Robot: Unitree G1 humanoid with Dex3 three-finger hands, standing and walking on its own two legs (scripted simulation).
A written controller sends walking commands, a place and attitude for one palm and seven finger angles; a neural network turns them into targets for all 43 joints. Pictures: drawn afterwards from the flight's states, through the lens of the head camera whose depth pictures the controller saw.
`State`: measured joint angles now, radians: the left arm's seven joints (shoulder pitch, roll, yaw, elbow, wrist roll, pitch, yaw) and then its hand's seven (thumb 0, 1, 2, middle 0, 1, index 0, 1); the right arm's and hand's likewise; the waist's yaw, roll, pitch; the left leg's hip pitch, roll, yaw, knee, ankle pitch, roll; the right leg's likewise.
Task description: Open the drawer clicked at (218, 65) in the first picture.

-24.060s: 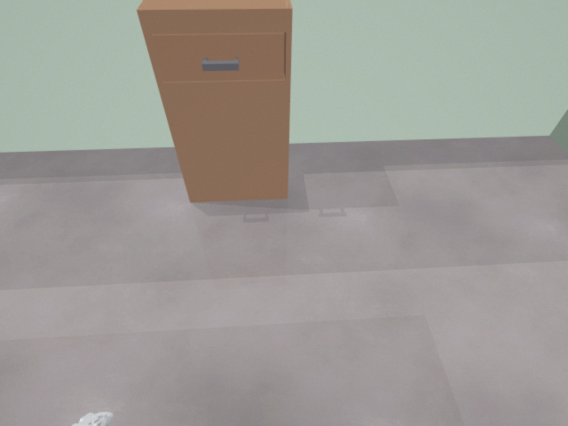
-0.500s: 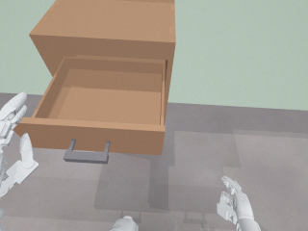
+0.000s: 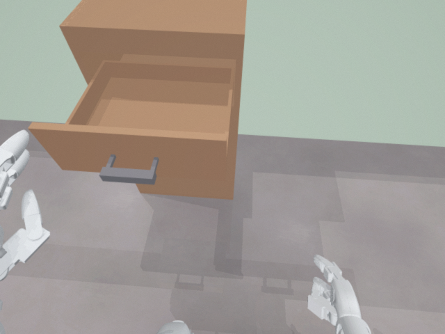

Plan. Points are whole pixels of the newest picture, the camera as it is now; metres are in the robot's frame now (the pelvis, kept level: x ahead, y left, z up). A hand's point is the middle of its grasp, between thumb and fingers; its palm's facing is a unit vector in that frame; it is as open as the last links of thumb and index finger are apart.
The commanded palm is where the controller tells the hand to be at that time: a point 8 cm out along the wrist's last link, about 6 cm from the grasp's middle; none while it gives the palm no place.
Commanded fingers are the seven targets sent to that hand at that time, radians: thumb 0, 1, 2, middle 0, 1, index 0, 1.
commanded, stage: stop stepping back and stand still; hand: left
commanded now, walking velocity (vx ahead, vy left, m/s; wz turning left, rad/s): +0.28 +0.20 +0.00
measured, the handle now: (131, 167) +0.45 +0.25 -0.05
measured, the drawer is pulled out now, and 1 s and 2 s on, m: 0.30 0.30 0.30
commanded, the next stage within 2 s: let the arm hang, fingers relaxed in 1.22 s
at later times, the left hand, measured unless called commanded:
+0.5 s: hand out of the picture +0.08 +0.23 +0.18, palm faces +0.44 -0.75 -0.49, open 7.4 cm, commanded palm +0.02 +0.27 +0.19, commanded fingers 0.00 0.90 0.90 -0.20 -0.30 -0.20 -0.30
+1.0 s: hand out of the picture +0.07 +0.21 +0.15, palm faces +0.37 -0.83 -0.42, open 7.4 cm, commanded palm +0.01 +0.26 +0.19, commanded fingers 0.00 0.90 0.90 -0.20 -0.30 -0.20 -0.30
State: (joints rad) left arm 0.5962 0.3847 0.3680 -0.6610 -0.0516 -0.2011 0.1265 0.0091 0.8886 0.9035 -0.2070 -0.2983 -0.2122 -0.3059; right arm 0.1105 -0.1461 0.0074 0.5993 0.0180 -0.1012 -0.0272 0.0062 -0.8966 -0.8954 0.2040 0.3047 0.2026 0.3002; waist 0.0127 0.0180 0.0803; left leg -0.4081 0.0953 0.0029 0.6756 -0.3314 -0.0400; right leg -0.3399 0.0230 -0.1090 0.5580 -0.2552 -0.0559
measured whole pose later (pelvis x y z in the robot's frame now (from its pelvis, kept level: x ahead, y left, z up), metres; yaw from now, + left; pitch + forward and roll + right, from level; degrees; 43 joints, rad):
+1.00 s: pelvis -0.10 -0.03 +0.00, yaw +3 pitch -1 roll +0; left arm 0.65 0.35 0.33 -0.60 -0.03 -0.18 0.15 0.01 0.89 0.90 -0.21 -0.30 -0.21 -0.31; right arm 0.21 -0.21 0.00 0.64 0.01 -0.08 -0.06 0.01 -0.90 -0.90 0.20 0.30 0.20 0.30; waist -0.02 -0.03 0.04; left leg -0.23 0.00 0.05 0.54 -0.28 0.02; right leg -0.27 0.01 -0.07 0.53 -0.24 -0.03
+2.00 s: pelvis -0.12 -0.03 +0.01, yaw +2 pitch -2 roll +0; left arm 0.33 0.16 0.01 1.15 0.01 0.02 0.03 0.00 0.91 0.90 -0.20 -0.30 -0.20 -0.30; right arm 0.37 -0.11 0.00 1.13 -0.01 0.02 -0.04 0.00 -0.90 -0.90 0.20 0.30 0.20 0.30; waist 0.00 0.03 0.07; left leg -0.17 0.00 0.06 0.42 -0.21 0.02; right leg -0.21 0.02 -0.06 0.40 -0.16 -0.04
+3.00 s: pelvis -0.10 -0.05 +0.02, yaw +2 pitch -2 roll +0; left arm 0.28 0.12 0.01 1.14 0.01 -0.01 0.04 0.00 0.91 0.90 -0.20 -0.30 -0.20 -0.30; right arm 0.31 -0.10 -0.01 1.13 0.00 0.00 -0.04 0.00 -0.90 -0.90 0.20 0.30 0.20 0.30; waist 0.00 0.02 0.06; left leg -0.13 0.02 0.05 0.39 -0.23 0.00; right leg -0.18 0.03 -0.06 0.39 -0.18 -0.06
